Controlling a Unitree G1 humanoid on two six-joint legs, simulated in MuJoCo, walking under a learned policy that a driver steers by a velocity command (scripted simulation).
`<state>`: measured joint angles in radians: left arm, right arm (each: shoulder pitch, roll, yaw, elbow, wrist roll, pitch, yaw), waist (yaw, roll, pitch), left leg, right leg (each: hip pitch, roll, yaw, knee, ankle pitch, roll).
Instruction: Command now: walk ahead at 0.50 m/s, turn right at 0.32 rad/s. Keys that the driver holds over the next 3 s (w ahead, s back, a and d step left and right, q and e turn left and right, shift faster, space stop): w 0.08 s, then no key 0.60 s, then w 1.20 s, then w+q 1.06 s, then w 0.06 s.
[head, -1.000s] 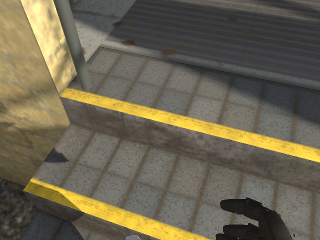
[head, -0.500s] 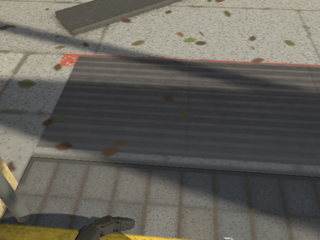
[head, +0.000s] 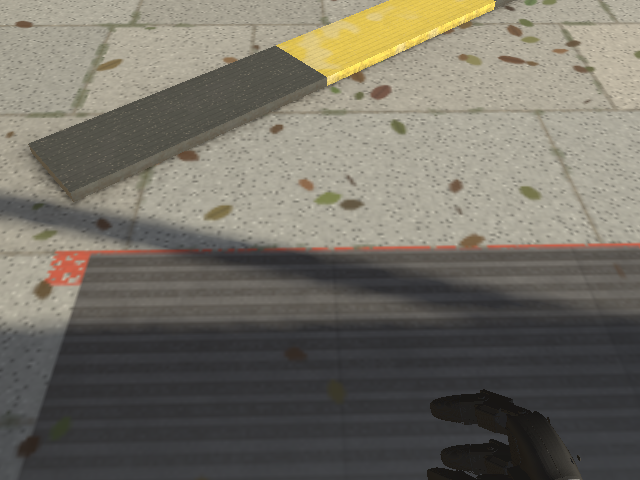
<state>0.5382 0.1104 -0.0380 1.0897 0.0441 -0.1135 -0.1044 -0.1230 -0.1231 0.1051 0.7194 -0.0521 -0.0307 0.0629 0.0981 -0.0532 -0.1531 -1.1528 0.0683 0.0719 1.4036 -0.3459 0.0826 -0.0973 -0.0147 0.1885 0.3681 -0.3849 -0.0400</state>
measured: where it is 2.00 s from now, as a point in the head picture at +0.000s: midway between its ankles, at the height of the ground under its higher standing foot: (367, 358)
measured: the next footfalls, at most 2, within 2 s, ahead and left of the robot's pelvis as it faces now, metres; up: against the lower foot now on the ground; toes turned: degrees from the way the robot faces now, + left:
left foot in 0.02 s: +0.21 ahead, +0.13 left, +0.16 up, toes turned +4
right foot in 0.50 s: +0.34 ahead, -0.09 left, +0.16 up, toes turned -5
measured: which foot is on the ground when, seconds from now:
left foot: up 0.00-0.00, down 0.02-0.92, up 0.94-1.00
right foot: down 0.00-0.06, up 0.08-0.48, down 0.50-1.00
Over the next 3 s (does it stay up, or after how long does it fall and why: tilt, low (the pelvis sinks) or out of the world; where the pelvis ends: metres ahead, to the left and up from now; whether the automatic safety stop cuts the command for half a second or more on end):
stays up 1.34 0.10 0.14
